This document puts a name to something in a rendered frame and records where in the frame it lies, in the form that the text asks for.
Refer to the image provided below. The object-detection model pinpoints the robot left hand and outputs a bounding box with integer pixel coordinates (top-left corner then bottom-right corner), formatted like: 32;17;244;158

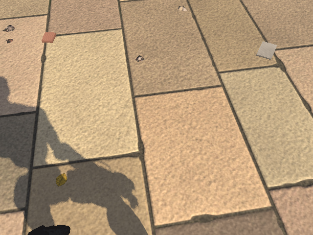
27;225;70;235

